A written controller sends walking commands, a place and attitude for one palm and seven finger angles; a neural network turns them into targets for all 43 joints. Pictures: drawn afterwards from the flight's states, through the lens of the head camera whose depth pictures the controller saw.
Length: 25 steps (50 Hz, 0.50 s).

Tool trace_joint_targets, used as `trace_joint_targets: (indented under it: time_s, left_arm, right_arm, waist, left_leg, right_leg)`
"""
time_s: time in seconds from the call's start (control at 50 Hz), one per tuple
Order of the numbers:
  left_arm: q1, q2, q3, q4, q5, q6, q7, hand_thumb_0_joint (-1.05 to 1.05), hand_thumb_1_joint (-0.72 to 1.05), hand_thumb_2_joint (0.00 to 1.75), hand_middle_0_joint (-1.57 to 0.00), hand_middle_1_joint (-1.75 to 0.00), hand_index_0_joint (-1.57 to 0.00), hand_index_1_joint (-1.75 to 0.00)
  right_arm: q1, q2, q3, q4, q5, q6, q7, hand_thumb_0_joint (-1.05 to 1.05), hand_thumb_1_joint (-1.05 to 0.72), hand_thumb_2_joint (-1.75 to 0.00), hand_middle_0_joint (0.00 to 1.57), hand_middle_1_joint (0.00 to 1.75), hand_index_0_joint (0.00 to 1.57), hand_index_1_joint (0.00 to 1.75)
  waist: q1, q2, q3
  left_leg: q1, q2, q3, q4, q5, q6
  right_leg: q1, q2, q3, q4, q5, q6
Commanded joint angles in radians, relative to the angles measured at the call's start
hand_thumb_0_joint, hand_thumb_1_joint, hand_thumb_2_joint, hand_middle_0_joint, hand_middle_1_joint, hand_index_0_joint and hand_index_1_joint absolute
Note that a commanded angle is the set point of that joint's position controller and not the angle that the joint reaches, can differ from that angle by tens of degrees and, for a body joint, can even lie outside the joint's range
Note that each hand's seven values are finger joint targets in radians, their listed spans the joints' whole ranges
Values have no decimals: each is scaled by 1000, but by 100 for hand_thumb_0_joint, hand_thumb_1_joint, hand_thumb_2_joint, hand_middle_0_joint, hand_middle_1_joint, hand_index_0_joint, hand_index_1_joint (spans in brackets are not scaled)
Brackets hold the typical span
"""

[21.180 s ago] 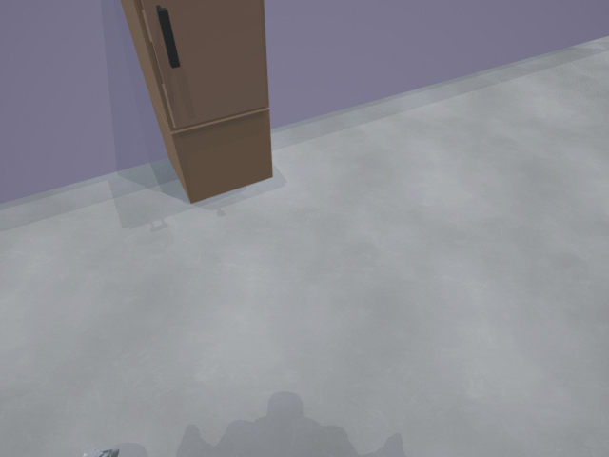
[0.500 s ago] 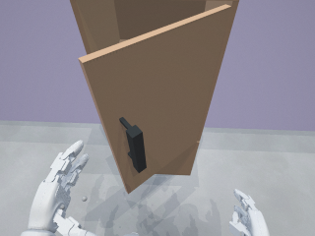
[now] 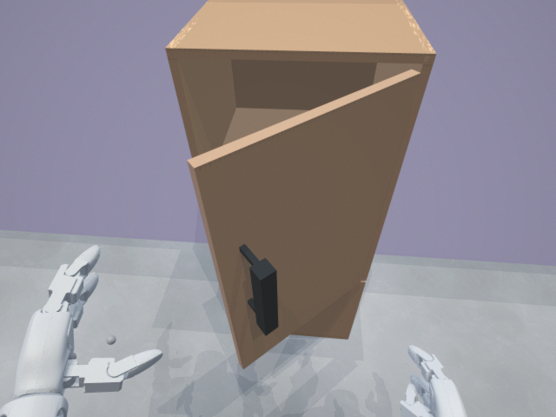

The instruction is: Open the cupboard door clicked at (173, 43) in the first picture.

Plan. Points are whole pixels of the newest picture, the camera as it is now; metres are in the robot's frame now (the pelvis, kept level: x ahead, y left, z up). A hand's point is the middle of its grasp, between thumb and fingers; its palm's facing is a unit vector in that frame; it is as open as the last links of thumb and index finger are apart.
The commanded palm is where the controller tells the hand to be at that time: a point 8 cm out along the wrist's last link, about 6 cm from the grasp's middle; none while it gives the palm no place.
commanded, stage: draw the hand back to the body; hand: left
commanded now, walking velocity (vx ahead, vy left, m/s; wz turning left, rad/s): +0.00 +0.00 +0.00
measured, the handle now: (257, 290) +0.31 +0.08 +0.01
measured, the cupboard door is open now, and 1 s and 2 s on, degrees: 42 42 42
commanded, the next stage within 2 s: step back with the hand held close in 0.76 s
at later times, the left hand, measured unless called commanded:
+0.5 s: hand (64, 285) +0.20 +0.25 +0.18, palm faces +0.47 -0.79 -0.40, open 8.0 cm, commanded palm +0.15 +0.29 +0.18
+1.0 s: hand (73, 287) +0.19 +0.24 +0.18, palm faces +0.43 -0.78 -0.45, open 7.4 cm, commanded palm +0.13 +0.28 +0.19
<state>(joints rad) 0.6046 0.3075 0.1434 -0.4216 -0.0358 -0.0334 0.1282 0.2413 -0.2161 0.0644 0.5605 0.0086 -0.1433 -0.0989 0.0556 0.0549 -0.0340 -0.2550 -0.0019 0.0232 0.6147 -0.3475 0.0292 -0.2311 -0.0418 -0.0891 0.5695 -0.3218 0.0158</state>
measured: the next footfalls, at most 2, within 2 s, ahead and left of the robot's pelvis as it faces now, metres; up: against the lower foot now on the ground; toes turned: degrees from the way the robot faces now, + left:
none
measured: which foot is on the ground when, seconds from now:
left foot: down 0.00-1.00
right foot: down 0.00-1.00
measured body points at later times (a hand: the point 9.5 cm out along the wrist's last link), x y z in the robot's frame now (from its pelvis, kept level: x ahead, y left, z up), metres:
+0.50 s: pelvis +0.01 -0.01 +0.02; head -0.02 -0.03 +0.46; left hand +0.16 +0.29 +0.20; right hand +0.20 -0.23 -0.07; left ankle -0.01 +0.10 -0.73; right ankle -0.01 -0.13 -0.73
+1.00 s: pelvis -0.01 -0.02 +0.02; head -0.01 -0.04 +0.46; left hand +0.16 +0.28 +0.20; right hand +0.18 -0.25 -0.07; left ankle -0.01 +0.10 -0.73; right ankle -0.01 -0.13 -0.73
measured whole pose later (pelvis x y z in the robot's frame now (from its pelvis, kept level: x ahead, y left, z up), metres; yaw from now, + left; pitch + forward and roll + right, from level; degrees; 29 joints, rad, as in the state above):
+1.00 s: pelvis -0.01 -0.02 +0.02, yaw +0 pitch -3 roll -1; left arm 0.46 0.36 0.37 -0.39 -0.05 -0.14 0.11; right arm 0.17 -0.23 0.02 0.62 0.00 -0.09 -0.08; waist 0.04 0.07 0.03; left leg -0.14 0.03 0.02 0.42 -0.24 0.00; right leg -0.10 0.00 -0.10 0.35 -0.20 -0.02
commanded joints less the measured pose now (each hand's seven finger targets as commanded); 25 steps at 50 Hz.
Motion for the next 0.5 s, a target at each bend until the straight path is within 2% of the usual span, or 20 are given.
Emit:
trace_joint_targets:
  time_s: [0.0, 0.06, 0.1, 0.12, 0.16, 0.18, 0.24, 0.3, 0.34, 0.36, 0.42, 0.46, 0.48]
  left_arm:
    - [-96, 150, 142, -224, 13, -71, 21, 0, 27, 63, -18, -30, -18, -30]
    - [-106, 142, 154, -240, 9, -75, 17, 0, 37, 68, -18, -30, -18, -30]
    - [-112, 150, 176, -201, 9, -73, 15, 0, 44, 70, -18, -30, -18, -30]
    - [-127, 146, 180, -209, 5, -73, 12, 0, 48, 72, -19, -30, -19, -30]
    - [-145, 168, 212, -227, 5, -80, 13, 0, 55, 75, -19, -30, -19, -30]
    - [-149, 171, 223, -229, 3, -82, 12, 0, 58, 76, -19, -30, -19, -30]
    - [-181, 187, 256, -220, -4, -85, 11, 0, 69, 81, -19, -30, -19, -30]
    - [-198, 215, 298, -209, -7, -89, 13, 0, 80, 86, -20, -30, -20, -30]
    - [-219, 216, 311, -198, -14, -89, 12, 0, 87, 88, -20, -30, -20, -30]
    - [-243, 219, 316, -208, -15, -94, 11, 0, 90, 90, -20, -30, -20, -30]
    - [-203, 170, 272, -152, -17, -90, 2, 0, 90, 90, -20, -30, -20, -30]
    - [-213, 186, 281, -162, -17, -93, 0, 0, 90, 90, -20, -30, -20, -30]
    - [-218, 190, 280, -174, -16, -96, 0, 0, 90, 90, -20, -30, -20, -30]
  right_arm:
    - [-140, -113, -47, -137, -9, -62, -7, 0, -90, -90, 20, 30, 20, 30]
    - [-149, -111, -50, -128, -11, -61, 5, 0, -90, -90, 20, 30, 20, 30]
    - [-158, -113, -53, -116, -13, -53, 8, 0, -90, -90, 20, 30, 20, 30]
    - [-159, -114, -54, -119, -14, -48, 11, 0, -90, -90, 20, 30, 20, 30]
    - [-159, -113, -58, -113, -16, -43, 14, 0, -90, -90, 20, 30, 20, 30]
    - [-160, -112, -59, -112, -16, -41, 16, 0, -90, -90, 20, 30, 20, 30]
    - [-171, -113, -63, -107, -16, -31, 16, 0, -90, -90, 20, 30, 20, 30]
    - [-177, -115, -67, -94, -17, -25, 15, 0, -90, -90, 20, 30, 20, 30]
    - [-181, -112, -69, -92, -15, -17, 16, 0, -90, -90, 20, 30, 20, 30]
    - [-182, -114, -71, -90, -15, -15, 15, 0, -90, -90, 20, 30, 20, 30]
    - [-183, -118, -75, -88, -14, -11, 19, 0, -90, -90, 20, 30, 20, 30]
    - [-188, -120, -80, -90, -15, -8, 19, 0, -90, -90, 20, 30, 20, 30]
    - [-189, -120, -83, -90, -14, -8, 18, 0, -90, -90, 20, 30, 20, 30]
  waist:
    - [6, 9, -40]
    - [8, 27, -30]
    - [13, -6, -1]
    - [10, 1, 7]
    - [15, 29, -21]
    - [16, 21, -19]
    - [17, 9, -12]
    - [23, 31, -18]
    - [20, 9, -3]
    - [18, 17, -11]
    - [15, -7, 24]
    - [18, -30, 6]
    - [18, -21, -12]
  left_leg:
    - [73, 28, -57, -190, 314, -20]
    - [109, 32, -55, -217, 382, -26]
    - [111, 34, -55, -234, 391, -28]
    - [116, 34, -52, -241, 391, -28]
    - [144, 33, -51, -247, 414, -30]
    - [145, 33, -49, -250, 425, -32]
    - [156, 30, -42, -262, 397, -28]
    - [163, 27, -34, -261, 415, -26]
    - [167, 25, -29, -263, 401, -22]
    - [176, 24, -27, -265, 389, -21]
    - [173, 25, -26, -273, 384, -17]
    - [180, 22, -20, -271, 369, -10]
    - [188, 21, -16, -268, 361, -9]
  right_leg:
    - [91, 26, 19, -130, 199, -42]
    - [120, 29, 20, -151, 236, -40]
    - [133, 33, 18, -171, 246, -42]
    - [137, 33, 21, -176, 250, -40]
    - [155, 34, 26, -184, 264, -42]
    - [163, 34, 25, -187, 274, -41]
    - [172, 36, 28, -204, 277, -40]
    - [190, 35, 34, -214, 306, -43]
    - [182, 36, 35, -222, 311, -39]
    - [182, 36, 36, -227, 304, -39]
    - [170, 36, 34, -236, 300, -35]
    - [176, 36, 38, -242, 302, -32]
    - [179, 35, 43, -245, 297, -31]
